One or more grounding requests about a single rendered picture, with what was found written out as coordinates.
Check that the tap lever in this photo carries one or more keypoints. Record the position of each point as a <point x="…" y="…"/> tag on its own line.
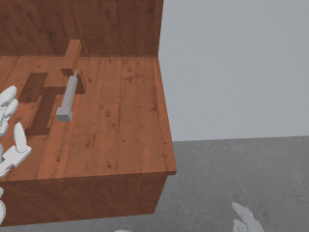
<point x="64" y="113"/>

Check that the right robot hand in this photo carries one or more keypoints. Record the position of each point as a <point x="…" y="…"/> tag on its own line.
<point x="252" y="225"/>

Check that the counter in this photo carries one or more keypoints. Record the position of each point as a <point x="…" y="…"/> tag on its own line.
<point x="114" y="156"/>

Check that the left robot hand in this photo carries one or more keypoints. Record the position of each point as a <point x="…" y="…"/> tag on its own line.
<point x="16" y="154"/>

